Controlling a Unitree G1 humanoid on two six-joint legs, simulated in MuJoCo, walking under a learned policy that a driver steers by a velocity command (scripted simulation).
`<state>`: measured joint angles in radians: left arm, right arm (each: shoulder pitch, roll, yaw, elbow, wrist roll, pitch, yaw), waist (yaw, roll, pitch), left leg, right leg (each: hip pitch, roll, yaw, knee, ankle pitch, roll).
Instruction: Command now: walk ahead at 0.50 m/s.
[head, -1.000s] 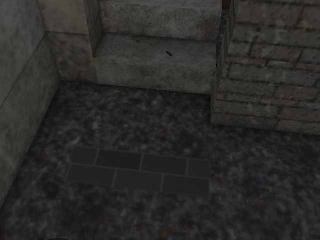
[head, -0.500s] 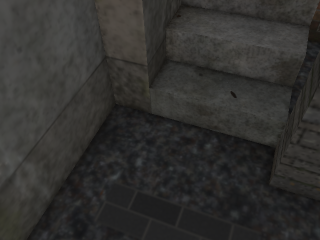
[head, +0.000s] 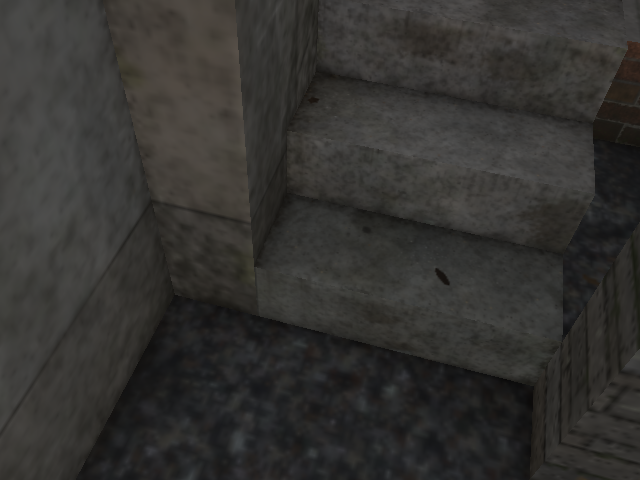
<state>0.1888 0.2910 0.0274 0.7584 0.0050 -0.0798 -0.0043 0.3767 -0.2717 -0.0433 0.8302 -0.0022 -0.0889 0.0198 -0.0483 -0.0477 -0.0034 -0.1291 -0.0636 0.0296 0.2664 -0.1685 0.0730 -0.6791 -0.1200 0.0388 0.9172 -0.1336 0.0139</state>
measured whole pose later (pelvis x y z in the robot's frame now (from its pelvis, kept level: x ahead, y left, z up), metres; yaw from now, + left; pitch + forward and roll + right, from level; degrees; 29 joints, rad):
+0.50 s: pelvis +0.26 -0.06 +0.00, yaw -1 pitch +0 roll +0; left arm 0.32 0.26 0.03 0.87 0.02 -0.10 -0.02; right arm 0.22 -0.27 -0.03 0.87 -0.03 -0.06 0.03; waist 0.02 0.02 0.06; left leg -0.51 0.07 0.02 0.90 -0.23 0.03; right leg -0.15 0.04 -0.04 0.29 -0.15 -0.06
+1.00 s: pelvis +0.46 -0.04 +0.00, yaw -7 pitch +1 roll +0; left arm 0.10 0.26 0.02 0.92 0.03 -0.03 0.01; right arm 0.30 -0.22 -0.03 0.93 -0.01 -0.15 -0.02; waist -0.01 -0.06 0.05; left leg -0.11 0.01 0.14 0.25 -0.15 0.04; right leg -0.53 -0.05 -0.01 0.87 -0.18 -0.03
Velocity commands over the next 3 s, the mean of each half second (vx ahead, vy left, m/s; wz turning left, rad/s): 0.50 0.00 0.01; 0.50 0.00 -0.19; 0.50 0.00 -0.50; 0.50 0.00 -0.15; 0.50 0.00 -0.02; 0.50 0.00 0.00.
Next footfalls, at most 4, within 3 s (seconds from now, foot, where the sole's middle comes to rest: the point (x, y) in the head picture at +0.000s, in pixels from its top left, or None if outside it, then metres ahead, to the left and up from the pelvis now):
0.24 right None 0.30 -0.15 -0.79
0.70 left None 0.50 0.05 -0.79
1.16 right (391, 451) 0.56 -0.18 -0.79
1.56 left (323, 423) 0.63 -0.04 -0.79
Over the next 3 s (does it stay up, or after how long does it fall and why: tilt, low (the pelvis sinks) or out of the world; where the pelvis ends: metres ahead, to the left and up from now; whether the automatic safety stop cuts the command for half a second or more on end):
stays up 0.60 -0.13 0.00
